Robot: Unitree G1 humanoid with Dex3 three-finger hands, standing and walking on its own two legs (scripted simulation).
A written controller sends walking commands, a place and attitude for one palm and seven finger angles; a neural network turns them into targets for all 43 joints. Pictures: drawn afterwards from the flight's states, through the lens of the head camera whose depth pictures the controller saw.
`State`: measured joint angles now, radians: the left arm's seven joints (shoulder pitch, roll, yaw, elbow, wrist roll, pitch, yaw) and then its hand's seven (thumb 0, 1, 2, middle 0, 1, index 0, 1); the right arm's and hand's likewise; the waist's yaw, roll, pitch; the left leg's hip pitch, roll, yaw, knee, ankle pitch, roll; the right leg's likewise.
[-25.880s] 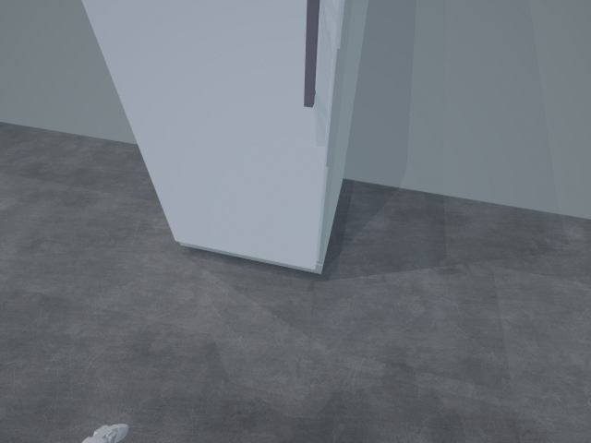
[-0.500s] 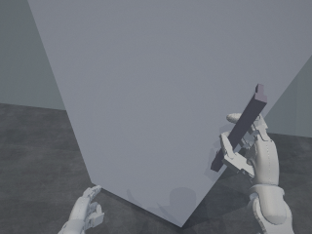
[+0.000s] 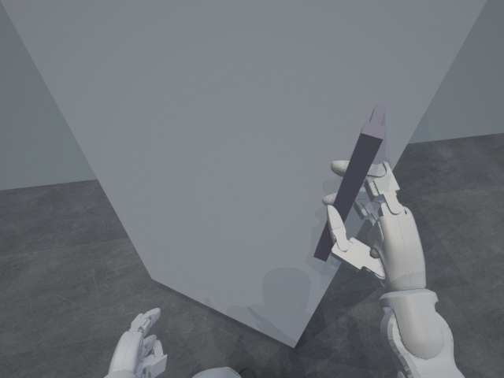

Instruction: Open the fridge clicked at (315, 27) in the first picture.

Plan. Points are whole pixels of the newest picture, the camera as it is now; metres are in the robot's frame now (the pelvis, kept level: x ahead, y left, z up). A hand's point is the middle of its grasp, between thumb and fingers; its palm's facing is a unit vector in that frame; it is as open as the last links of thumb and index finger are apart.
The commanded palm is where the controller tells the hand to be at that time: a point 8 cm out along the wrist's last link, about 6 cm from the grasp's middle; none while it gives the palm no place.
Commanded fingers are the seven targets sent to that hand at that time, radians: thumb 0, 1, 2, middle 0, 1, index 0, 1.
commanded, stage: walk backward, drawing the door open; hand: right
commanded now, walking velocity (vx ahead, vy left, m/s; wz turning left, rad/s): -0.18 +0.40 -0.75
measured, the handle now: (344, 196) +0.32 -0.06 +0.18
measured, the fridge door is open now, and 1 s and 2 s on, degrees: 35 64 71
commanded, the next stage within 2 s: stop walking and hold the door back in 1.14 s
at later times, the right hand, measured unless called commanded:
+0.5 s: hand (277, 310) +0.17 +0.01 +0.16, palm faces +0.30 +0.92 -0.27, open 7.8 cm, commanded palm +0.12 -0.03 +0.18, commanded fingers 0.00 -0.90 -0.90 0.45 1.40 0.45 1.40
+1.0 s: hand out of the picture +0.05 +0.14 +0.16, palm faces +0.66 +0.70 -0.26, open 7.8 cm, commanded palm -0.01 +0.12 +0.17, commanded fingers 0.00 -0.90 -0.90 0.45 1.40 0.45 1.40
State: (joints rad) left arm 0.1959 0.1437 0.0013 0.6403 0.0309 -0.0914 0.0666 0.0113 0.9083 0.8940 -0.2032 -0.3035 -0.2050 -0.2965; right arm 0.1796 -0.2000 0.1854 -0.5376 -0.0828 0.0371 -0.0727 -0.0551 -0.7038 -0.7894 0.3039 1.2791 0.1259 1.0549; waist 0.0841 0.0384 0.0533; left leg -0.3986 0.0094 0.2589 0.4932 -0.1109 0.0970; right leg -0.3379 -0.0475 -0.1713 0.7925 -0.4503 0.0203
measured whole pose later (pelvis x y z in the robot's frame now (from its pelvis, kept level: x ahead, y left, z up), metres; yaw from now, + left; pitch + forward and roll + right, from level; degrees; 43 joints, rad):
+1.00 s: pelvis -0.04 +0.41 +0.00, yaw -47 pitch -3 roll +1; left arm 0.15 0.15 0.00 0.61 0.03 -0.08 0.06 0.01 0.91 0.89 -0.20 -0.30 -0.20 -0.30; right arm 0.19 -0.31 0.00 -0.54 -0.01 -0.07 0.00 -0.14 -0.51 -1.08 0.42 1.36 0.15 1.07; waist 0.02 0.03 0.15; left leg -0.52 0.00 0.04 1.05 -0.45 -0.05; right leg -0.29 -0.08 -0.04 0.64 -0.29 0.02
